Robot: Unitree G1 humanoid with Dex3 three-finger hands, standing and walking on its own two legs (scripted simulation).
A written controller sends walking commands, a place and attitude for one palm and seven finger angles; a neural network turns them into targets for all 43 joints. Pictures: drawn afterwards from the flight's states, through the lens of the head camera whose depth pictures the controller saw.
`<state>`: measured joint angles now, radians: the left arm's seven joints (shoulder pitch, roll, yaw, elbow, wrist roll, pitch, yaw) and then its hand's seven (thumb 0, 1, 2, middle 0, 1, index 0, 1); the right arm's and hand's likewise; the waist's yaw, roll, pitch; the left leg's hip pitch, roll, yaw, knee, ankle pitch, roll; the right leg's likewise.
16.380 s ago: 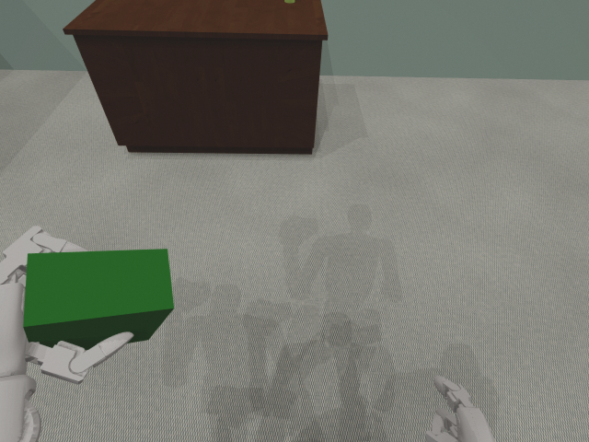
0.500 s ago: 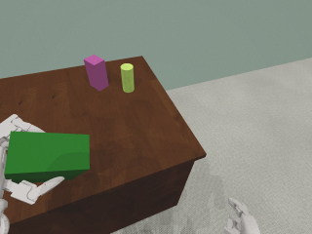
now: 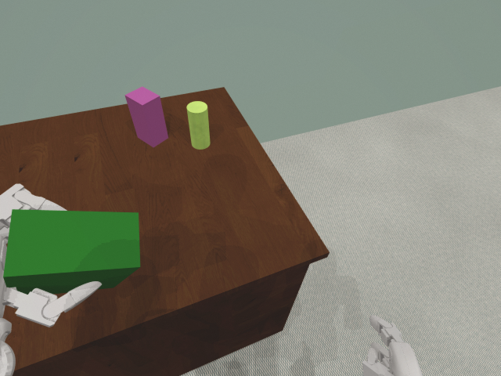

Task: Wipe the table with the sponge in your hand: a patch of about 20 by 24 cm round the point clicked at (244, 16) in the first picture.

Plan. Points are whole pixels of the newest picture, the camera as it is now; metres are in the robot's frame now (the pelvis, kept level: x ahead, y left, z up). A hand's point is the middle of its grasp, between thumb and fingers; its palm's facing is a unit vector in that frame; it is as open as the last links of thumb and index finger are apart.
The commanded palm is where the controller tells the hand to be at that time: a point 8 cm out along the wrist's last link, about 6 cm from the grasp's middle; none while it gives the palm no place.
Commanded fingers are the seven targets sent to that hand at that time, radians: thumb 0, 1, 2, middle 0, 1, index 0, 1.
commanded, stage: shuffle to correct the standing spot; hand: left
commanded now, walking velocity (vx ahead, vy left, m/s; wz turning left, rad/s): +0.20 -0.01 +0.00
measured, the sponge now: (90, 255) +0.23 +0.21 +0.14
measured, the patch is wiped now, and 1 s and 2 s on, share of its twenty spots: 0.00 0.00 0.00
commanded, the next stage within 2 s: come to a stop and stand still in 0.62 s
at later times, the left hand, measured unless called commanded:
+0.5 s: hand (42, 261) +0.21 +0.25 +0.16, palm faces +0.38 -0.84 -0.38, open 10.4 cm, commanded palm +0.16 +0.29 +0.18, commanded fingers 0.00 0.10 1.30 -1.20 -1.60 -1.20 -1.60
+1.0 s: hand (44, 246) +0.23 +0.25 +0.16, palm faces +0.32 -0.88 -0.35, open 10.4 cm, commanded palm +0.16 +0.30 +0.18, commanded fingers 0.00 0.10 1.30 -1.20 -1.60 -1.20 -1.60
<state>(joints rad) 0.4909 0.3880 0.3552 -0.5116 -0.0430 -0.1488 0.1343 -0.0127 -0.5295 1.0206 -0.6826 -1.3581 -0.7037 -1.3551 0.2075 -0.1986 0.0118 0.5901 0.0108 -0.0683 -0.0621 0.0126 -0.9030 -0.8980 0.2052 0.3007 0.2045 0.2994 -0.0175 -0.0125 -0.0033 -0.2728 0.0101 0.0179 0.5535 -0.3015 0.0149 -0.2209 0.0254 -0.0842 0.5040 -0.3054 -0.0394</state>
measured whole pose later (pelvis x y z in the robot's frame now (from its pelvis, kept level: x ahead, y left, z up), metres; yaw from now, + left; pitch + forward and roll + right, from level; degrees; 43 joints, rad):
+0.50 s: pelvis +0.00 +0.00 +0.00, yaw +1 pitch +1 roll -1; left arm 0.49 0.37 0.34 -0.51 -0.05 -0.13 0.14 -0.01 -0.53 1.02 -0.68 -1.36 -0.70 -1.35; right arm 0.21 -0.19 0.02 0.59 0.01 -0.05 -0.06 0.01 -0.90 -0.90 0.21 0.30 0.21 0.30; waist -0.01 -0.01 -0.02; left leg -0.27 0.01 0.01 0.56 -0.30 0.02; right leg -0.21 0.02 -0.09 0.49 -0.30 -0.03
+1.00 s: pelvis -0.02 +0.02 +0.00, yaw -3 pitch -1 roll +0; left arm 0.36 0.36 0.36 -0.45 -0.03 -0.24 0.10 -0.01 -0.53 1.02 -0.68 -1.36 -0.71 -1.35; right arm 0.22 -0.18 0.00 0.59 -0.01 -0.14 0.01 0.01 -0.90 -0.90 0.21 0.30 0.21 0.30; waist 0.00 -0.06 0.07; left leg -0.24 -0.04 0.09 0.52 -0.27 0.08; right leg -0.28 0.00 -0.03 0.67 -0.36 -0.02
